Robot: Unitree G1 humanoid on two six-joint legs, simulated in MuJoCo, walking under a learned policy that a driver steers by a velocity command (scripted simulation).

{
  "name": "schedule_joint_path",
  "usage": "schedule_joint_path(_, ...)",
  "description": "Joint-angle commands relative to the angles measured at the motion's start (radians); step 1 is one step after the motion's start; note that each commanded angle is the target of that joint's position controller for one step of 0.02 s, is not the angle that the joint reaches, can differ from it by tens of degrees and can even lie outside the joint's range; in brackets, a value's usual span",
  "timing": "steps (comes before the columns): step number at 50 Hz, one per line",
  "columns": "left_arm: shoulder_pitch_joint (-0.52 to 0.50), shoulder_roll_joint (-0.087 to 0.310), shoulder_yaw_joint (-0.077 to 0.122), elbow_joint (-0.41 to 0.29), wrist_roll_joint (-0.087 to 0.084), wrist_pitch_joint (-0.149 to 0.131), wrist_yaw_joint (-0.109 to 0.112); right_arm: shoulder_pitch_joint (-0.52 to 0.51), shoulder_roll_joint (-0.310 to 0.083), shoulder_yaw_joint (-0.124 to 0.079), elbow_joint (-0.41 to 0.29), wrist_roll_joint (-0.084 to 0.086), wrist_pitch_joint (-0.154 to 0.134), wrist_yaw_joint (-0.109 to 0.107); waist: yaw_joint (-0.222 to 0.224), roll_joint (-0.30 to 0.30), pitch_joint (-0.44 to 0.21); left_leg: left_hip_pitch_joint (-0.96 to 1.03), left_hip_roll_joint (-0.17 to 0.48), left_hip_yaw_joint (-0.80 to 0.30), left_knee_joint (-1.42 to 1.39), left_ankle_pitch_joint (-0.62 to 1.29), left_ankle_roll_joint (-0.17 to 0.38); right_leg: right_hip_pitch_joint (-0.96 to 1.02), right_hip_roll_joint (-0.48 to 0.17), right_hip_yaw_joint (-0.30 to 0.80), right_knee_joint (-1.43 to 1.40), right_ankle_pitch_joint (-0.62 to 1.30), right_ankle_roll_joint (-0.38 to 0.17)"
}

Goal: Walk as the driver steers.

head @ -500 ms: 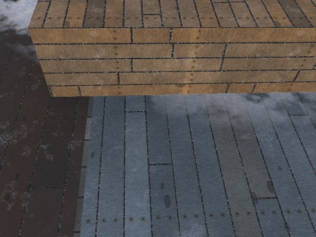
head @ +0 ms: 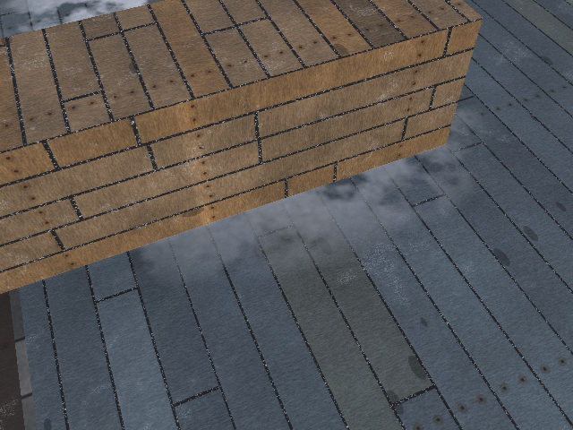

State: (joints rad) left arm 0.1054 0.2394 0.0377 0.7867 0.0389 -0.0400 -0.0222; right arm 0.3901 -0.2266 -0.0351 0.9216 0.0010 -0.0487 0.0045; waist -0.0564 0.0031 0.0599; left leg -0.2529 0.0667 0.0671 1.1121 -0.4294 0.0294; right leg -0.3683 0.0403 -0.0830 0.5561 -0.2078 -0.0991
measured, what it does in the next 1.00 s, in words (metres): walks ahead, turning left: left foot, then right foot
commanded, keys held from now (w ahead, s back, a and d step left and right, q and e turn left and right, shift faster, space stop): w+q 0.64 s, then no key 0.36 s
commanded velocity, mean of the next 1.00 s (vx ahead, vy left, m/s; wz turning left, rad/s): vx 0.41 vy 0.00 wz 0.35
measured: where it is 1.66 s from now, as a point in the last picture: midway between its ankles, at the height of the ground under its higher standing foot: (239, 397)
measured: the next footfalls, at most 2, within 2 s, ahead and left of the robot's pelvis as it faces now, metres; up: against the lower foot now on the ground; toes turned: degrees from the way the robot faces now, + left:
left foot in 0.46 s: +0.38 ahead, +0.12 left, +0.00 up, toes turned +17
right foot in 0.92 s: +0.67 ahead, +0.07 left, +0.00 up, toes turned +24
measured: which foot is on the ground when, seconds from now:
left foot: up 0.00-0.44, down 0.46-0.94, up 0.96-1.00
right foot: down 0.00-0.44, up 0.46-0.90, down 0.92-1.00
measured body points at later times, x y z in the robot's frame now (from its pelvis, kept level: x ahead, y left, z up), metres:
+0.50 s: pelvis +0.27 +0.05 -0.01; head +0.30 +0.06 +0.43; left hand +0.20 +0.29 -0.16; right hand +0.48 -0.16 -0.13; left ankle +0.34 +0.11 -0.73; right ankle +0.08 -0.07 -0.67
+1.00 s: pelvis +0.50 +0.08 +0.00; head +0.53 +0.09 +0.45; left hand +0.52 +0.37 -0.12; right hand +0.64 -0.15 -0.14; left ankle +0.35 +0.12 -0.69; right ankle +0.63 +0.05 -0.73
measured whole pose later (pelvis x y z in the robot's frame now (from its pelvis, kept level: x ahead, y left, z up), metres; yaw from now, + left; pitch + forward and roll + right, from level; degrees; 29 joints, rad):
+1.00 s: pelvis +0.50 +0.08 +0.00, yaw +26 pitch +0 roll +1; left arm 0.13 0.24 0.00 0.86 0.01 -0.08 0.02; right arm 0.26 -0.27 -0.04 0.97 0.01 -0.04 -0.03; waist -0.04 0.00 0.08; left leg -0.17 -0.13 -0.10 0.80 -0.51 0.05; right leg -0.39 0.01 -0.05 0.47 -0.08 -0.06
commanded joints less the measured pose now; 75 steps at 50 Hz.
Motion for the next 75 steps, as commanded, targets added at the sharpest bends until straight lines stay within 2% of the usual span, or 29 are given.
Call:
schedule_joint_path(1, 0.162, 0.114, 0.035, 0.026, -0.017, -0.020, 0.019, -0.012, -0.106, -0.027, -0.063, -0.009, -0.010, 0.005, 0.066, -0.044, -0.069, -0.319, 0.039, -0.110, 0.056, 0.099, 0.025, 0.319, -0.301, 0.278, -0.310, 0.305, -0.099)
schedule_joint_path(3, 0.149, 0.078, 0.023, 0.035, -0.020, -0.039, 0.020, 0.043, -0.086, -0.028, -0.031, -0.027, 0.019, 0.016, 0.036, -0.079, -0.062, -0.243, 0.032, -0.108, 0.026, 0.141, 0.016, 0.238, -0.267, 0.195, -0.366, 0.299, -0.070)
schedule_joint_path(6, 0.190, 0.102, 0.029, 0.065, -0.024, -0.061, 0.022, -0.026, -0.066, -0.032, -0.046, -0.024, 0.034, 0.031, 0.033, -0.071, -0.019, -0.331, 0.034, -0.110, -0.013, 0.241, 0.009, 0.243, -0.258, 0.115, -0.424, 0.297, -0.061)
schedule_joint_path(13, 0.260, 0.092, 0.019, 0.109, -0.024, -0.069, 0.035, -0.260, -0.041, -0.016, -0.120, -0.028, 0.027, 0.046, 0.078, -0.064, 0.048, -0.414, 0.013, -0.033, -0.319, 0.455, 0.007, 0.324, -0.243, -0.043, -0.440, 0.412, -0.030)
schedule_joint_path(17, 0.325, 0.111, 0.020, 0.149, -0.020, -0.059, 0.051, -0.353, -0.037, -0.005, -0.168, -0.033, 0.024, 0.056, 0.099, -0.058, 0.058, -0.388, -0.022, 0.047, -0.461, 0.408, 0.055, 0.450, -0.277, -0.100, -0.374, 0.615, -0.015)
schedule_joint_path(20, 0.308, 0.154, 0.028, 0.154, -0.013, -0.045, 0.065, -0.275, -0.067, -0.018, -0.158, -0.034, 0.029, 0.044, 0.048, -0.100, -0.013, -0.250, -0.110, 0.105, -0.483, 0.252, 0.119, 0.520, -0.294, -0.144, -0.178, 1.039, 0.004)
schedule_joint_path(22, 0.278, 0.184, 0.036, 0.138, -0.008, -0.027, 0.066, -0.090, -0.118, -0.045, -0.109, -0.040, 0.020, 0.033, -0.037, -0.099, -0.129, -0.019, -0.163, 0.087, -0.551, 0.178, 0.177, 0.465, -0.296, -0.151, 0.138, 1.036, -0.002)
schedule_joint_path(23, 0.255, 0.179, 0.034, 0.115, -0.013, -0.027, 0.060, 0.064, -0.181, -0.072, -0.066, -0.054, 0.013, 0.020, -0.117, -0.031, -0.208, 0.218, -0.091, -0.047, -0.642, 0.148, 0.233, 0.289, -0.263, -0.162, 0.417, 0.777, 0.021)
schedule_joint_path(24, 0.284, 0.060, 0.010, 0.050, -0.030, -0.037, 0.035, 0.064, -0.301, -0.107, -0.070, -0.053, 0.020, 0.004, -0.054, 0.213, -0.264, 0.518, 0.212, -0.553, -0.690, 0.140, 0.386, -0.163, -0.065, -0.146, 0.804, -0.110, 0.079)
schedule_joint_path(25, 0.176, 0.123, 0.021, 0.012, -0.021, -0.051, 0.026, 0.043, -0.302, -0.107, -0.075, -0.014, 0.029, 0.009, -0.072, 0.114, -0.312, 0.562, 0.269, -0.830, -0.821, 0.164, 0.435, -0.332, 0.004, 0.097, 0.936, -0.286, 0.080)
schedule_joint_path(26, 0.115, 0.117, 0.016, -0.013, -0.029, -0.066, 0.018, -0.014, -0.273, -0.101, -0.073, -0.008, 0.030, 0.003, -0.047, 0.046, -0.169, 0.462, 0.254, -0.663, -0.844, 0.217, 0.393, -0.401, -0.076, 0.145, 0.877, -0.178, 0.071)
schedule_joint_path(28, 0.128, 0.124, 0.017, 0.002, -0.025, -0.073, 0.020, -0.101, -0.186, -0.077, -0.076, -0.009, 0.019, -0.002, 0.035, -0.060, -0.038, 0.230, 0.167, -0.484, -0.880, 0.431, 0.301, -0.297, -0.138, 0.131, 0.693, -0.091, 0.082)
schedule_joint_path(30, 0.167, 0.108, 0.012, 0.007, 0.007, -0.035, 0.019, -0.133, -0.162, -0.064, -0.074, 0.001, 0.001, -0.006, 0.081, -0.029, -0.052, 0.130, 0.098, -0.373, -0.895, 0.569, 0.273, -0.185, -0.149, 0.127, 0.605, -0.094, 0.115)
schedule_joint_path(33, 0.134, 0.089, 0.006, -0.015, 0.007, -0.003, 0.011, -0.107, -0.201, -0.070, -0.060, 0.003, -0.022, 0.000, 0.090, 0.005, -0.043, 0.084, 0.052, -0.306, -0.906, 0.704, 0.258, -0.187, -0.139, 0.084, 0.489, -0.051, 0.150)
schedule_joint_path(37, 0.030, 0.079, -0.002, -0.037, -0.003, -0.007, 0.005, -0.048, -0.181, -0.058, -0.021, 0.004, -0.024, 0.011, 0.041, 0.049, -0.046, 0.112, -0.001, -0.197, -0.844, 1.005, 0.162, -0.161, -0.109, 0.039, 0.247, 0.110, 0.145)
schedule_joint_path(41, -0.043, 0.083, -0.009, -0.042, -0.018, -0.016, 0.012, -0.017, -0.174, -0.050, -0.001, -0.008, -0.017, -0.003, -0.009, 0.085, -0.083, 0.209, 0.010, -0.202, -0.797, 1.022, 0.111, -0.106, -0.067, 0.032, 0.074, 0.212, 0.107)
schedule_joint_path(43, -0.023, 0.104, -0.006, -0.031, -0.012, -0.027, 0.020, -0.042, -0.175, -0.047, 0.004, -0.013, -0.010, -0.013, 0.009, 0.090, -0.082, 0.239, 0.036, -0.235, -0.750, 1.030, 0.102, -0.064, -0.054, 0.053, 0.008, 0.178, 0.080)
schedule_joint_path(45, 0.128, 0.142, 0.007, 0.031, -0.011, -0.049, 0.040, -0.092, -0.195, -0.048, 0.001, -0.005, -0.012, -0.026, 0.079, 0.083, -0.104, 0.263, 0.035, -0.261, -0.614, 1.128, 0.076, 0.062, -0.028, 0.066, -0.105, 0.179, 0.048)
schedule_joint_path(46, 0.210, 0.143, 0.007, 0.065, -0.004, -0.068, 0.050, -0.118, -0.189, -0.042, 0.001, 0.010, -0.017, -0.026, 0.124, 0.047, -0.135, 0.230, 0.001, -0.246, -0.503, 1.046, 0.059, 0.195, -0.068, 0.082, -0.207, 0.376, 0.034)
schedule_joint_path(47, 0.290, 0.184, 0.011, 0.082, 0.003, -0.078, 0.061, -0.102, -0.147, -0.024, -0.022, 0.019, -0.030, -0.027, 0.130, -0.041, -0.231, 0.106, -0.050, -0.228, -0.341, 0.693, 0.035, 0.404, -0.246, 0.228, -0.129, 0.884, -0.002)
schedule_joint_path(48, 0.230, 0.213, 0.015, 0.077, -0.019, -0.060, 0.057, 0.084, -0.053, -0.006, 0.013, 0.045, -0.015, -0.034, 0.041, -0.261, -0.357, -0.022, -0.195, -0.167, -0.137, -0.087, -0.002, 0.540, -0.473, 0.442, -0.077, 1.366, -0.213)
schedule_joint_path(49, 0.204, 0.138, -0.001, 0.069, -0.042, -0.042, 0.047, 0.052, -0.137, -0.017, 0.052, 0.009, 0.011, -0.043, 0.054, -0.123, -0.353, -0.041, -0.177, -0.181, -0.088, -0.207, 0.005, 0.463, -0.473, 0.466, -0.120, 1.224, -0.238)
schedule_joint_path(51, 0.105, 0.078, -0.027, 0.069, -0.042, -0.030, 0.049, -0.025, -0.131, -0.019, 0.072, -0.023, 0.036, -0.037, 0.023, -0.059, -0.206, -0.017, -0.128, -0.197, -0.123, -0.129, -0.015, 0.275, -0.359, 0.348, -0.205, 0.836, -0.166)
schedule_joint_path(54, 0.063, 0.098, -0.031, 0.100, -0.030, -0.007, 0.061, -0.044, -0.097, -0.003, 0.101, -0.026, 0.067, -0.032, 0.002, -0.148, -0.119, 0.064, -0.117, -0.141, -0.327, -0.083, -0.043, 0.129, -0.249, 0.232, -0.281, 0.470, -0.079)
schedule_joint_path(57, 0.092, 0.130, -0.021, 0.131, -0.031, 0.006, 0.057, -0.075, -0.090, 0.005, 0.126, -0.013, 0.082, -0.040, 0.026, -0.145, -0.147, 0.087, -0.108, -0.107, -0.452, -0.027, -0.040, 0.139, -0.249, 0.262, -0.309, 0.174, -0.070)
schedule_joint_path(61, 0.073, 0.132, -0.014, 0.154, -0.037, 0.024, 0.052, -0.100, -0.085, 0.020, 0.155, -0.018, 0.070, -0.040, 0.021, -0.120, -0.077, 0.187, -0.079, -0.112, -0.702, 0.196, -0.002, -0.004, -0.214, 0.276, -0.379, -0.275, 0.024)
schedule_joint_path(63, 0.093, 0.114, -0.011, 0.162, -0.046, 0.029, 0.046, -0.138, -0.129, 0.021, 0.148, -0.022, 0.055, -0.041, 0.053, -0.042, -0.027, 0.072, 0.001, -0.226, -0.771, 0.081, 0.030, 0.017, -0.157, 0.232, -0.366, -0.264, 0.087)
schedule_joint_path(66, 0.119, 0.076, -0.016, 0.193, -0.036, 0.029, 0.040, -0.171, -0.094, 0.035, 0.168, -0.003, 0.024, -0.040, 0.090, 0.058, -0.025, -0.096, 0.019, -0.247, -0.865, 0.020, 0.021, 0.231, -0.128, 0.181, -0.250, -0.026, 0.082)
schedule_joint_path(75, 0.147, 0.067, -0.023, 0.266, -0.034, 0.019, 0.040, -0.109, -0.081, 0.042, 0.197, -0.002, 0.015, -0.045, 0.076, 0.008, 0.002, -0.033, 0.013, -0.229, -0.858, 0.100, 0.029, 0.193, -0.129, 0.179, -0.250, 0.029, 0.080)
